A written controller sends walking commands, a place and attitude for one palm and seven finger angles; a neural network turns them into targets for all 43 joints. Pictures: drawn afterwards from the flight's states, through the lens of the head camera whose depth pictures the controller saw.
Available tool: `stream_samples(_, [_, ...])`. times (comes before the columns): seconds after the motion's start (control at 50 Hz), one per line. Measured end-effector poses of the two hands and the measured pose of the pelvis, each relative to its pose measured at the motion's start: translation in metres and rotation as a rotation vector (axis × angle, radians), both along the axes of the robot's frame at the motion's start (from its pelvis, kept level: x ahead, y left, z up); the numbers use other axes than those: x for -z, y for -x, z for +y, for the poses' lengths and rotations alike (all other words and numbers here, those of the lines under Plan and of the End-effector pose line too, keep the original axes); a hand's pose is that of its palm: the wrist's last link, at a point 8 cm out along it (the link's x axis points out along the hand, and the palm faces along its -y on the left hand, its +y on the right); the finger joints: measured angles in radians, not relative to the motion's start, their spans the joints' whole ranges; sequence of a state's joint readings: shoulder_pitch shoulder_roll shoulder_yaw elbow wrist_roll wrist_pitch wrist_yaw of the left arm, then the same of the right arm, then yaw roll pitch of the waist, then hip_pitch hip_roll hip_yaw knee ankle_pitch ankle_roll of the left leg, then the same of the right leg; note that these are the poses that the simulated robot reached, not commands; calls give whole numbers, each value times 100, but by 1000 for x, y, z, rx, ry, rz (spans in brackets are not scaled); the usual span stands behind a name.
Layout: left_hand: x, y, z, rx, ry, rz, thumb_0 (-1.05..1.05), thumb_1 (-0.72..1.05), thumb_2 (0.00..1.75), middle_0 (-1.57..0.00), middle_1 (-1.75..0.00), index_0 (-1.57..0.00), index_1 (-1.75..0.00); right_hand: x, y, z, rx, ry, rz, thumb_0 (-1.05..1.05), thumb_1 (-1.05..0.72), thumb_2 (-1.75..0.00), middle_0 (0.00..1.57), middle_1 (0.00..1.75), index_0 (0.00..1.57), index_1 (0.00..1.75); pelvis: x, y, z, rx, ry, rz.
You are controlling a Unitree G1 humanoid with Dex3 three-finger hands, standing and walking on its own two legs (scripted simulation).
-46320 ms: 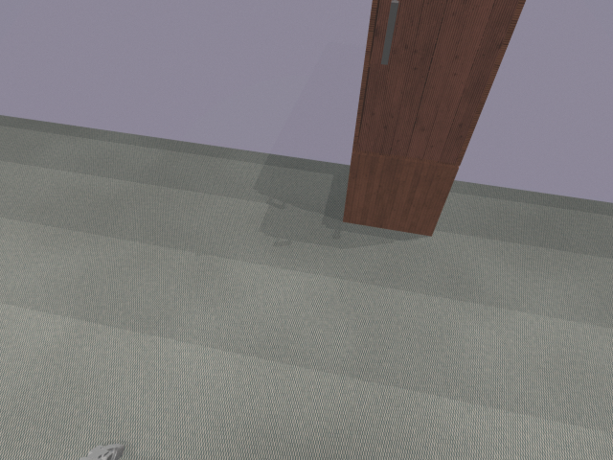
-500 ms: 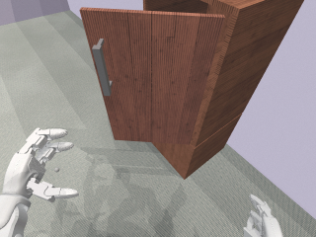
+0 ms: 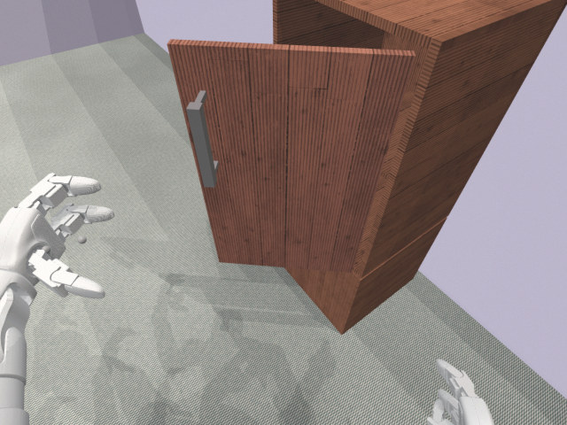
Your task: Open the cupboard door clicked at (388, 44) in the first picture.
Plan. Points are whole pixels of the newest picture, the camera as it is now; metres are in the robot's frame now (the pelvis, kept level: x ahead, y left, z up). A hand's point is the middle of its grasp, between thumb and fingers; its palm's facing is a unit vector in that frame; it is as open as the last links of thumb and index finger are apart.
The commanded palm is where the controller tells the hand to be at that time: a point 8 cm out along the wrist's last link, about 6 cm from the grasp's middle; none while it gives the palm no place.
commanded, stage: raise the hand with hooked fingers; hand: left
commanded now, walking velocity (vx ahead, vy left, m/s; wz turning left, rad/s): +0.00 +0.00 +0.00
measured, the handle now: (206, 141) +0.55 +0.18 +0.10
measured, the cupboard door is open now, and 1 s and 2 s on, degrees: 49 49 49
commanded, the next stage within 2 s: move the hooked fingers beside the handle in 0.42 s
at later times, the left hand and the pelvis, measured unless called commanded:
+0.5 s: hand (106, 245) +0.30 +0.26 +0.12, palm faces +0.03 -1.00 -0.06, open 14.0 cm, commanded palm +0.27 +0.31 +0.12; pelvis +0.01 -0.01 +0.00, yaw -1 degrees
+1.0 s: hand (122, 212) +0.36 +0.26 +0.12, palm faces +0.03 -1.00 -0.03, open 14.0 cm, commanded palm +0.33 +0.31 +0.12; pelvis +0.00 -0.02 +0.00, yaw -1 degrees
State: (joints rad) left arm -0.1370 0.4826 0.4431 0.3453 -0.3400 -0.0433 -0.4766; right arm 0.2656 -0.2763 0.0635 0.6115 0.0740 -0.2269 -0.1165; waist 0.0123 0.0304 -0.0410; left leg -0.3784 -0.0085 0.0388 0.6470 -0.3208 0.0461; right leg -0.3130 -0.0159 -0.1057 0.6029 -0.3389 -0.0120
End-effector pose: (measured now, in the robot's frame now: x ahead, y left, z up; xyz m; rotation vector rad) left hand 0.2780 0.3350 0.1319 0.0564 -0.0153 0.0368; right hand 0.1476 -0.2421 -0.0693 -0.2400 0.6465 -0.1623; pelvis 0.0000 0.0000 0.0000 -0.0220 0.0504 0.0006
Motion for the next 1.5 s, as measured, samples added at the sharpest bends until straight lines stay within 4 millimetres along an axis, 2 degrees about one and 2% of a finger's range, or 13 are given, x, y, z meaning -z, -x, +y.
stream_samples(0.14, [18,-5,-16,38,14,58,-1,-50,30,-30,-120,-29,-120,-2,5,-13,30,14,12,1,-90,-90,21,30,20,30,-1,-4,0,17,-5,11])
stream_samples(0.26, [12,-2,-17,-14,9,-17,-1,-50,30,-30,-120,-30,-120,-3,6,-16,27,18,24,1,-90,-90,20,30,20,30,-2,-6,-5,17,-7,5])
stream_samples(0.44, [11,-3,-23,7,-7,43,-1,-50,30,-30,-120,-30,-120,3,-1,-15,29,-13,14,1,-90,-90,21,30,20,30,-2,-6,-10,10,-10,5])
stream_samples(0.64, [8,-3,-26,-24,6,8,-1,-50,30,-30,-120,-30,-120,4,-3,-22,22,-13,13,1,-90,-90,21,30,20,30,-2,-4,-18,7,-16,3])
stream_samples(0.82, [10,-29,-28,-4,10,29,-1,-50,30,-30,-120,-30,-120,10,13,-38,49,17,63,1,-90,-90,21,30,20,30,0,1,-24,4,-16,16])
stream_samples(0.92, [8,-47,-28,2,21,20,-1,-50,30,-30,-120,-30,-120,13,29,-46,81,26,105,1,-90,-90,21,30,20,30,1,1,-25,12,-16,30])
stream_samples(1.08, [16,-70,-21,6,28,56,-1,-50,30,-30,-120,-30,-120,20,60,-53,132,39,201,1,-90,-90,21,30,20,30,3,0,-22,25,-14,59])
stream_samples(1.26, [17,-93,-22,33,52,27,-1,-50,30,-30,-120,-30,-120,23,80,-46,165,45,279,1,-90,-90,21,30,20,30,4,-2,-12,33,-8,81])
stream_samples(1.5, [17,-116,-19,43,62,9,-1,-50,30,-30,-120,-30,-120,24,80,-26,158,37,313,1,-90,-90,21,30,20,30,5,-5,2,35,1,102])
